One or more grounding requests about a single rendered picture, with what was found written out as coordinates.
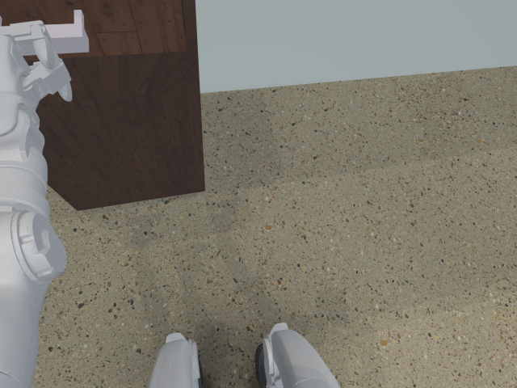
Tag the handle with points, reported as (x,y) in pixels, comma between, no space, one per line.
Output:
(66,38)

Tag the drawer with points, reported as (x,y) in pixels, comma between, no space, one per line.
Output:
(113,27)

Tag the left robot forearm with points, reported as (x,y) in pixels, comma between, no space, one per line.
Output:
(23,168)

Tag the cabinet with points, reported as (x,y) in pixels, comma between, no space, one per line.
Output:
(133,130)

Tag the right robot thigh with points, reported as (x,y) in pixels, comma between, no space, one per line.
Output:
(290,355)

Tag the robot thigh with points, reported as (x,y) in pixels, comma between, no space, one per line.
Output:
(176,365)
(290,355)

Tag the robot left upper arm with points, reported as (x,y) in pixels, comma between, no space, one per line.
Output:
(31,255)

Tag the left robot thigh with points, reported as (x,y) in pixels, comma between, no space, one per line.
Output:
(176,365)

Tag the left robot hand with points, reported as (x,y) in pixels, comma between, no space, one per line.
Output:
(33,82)

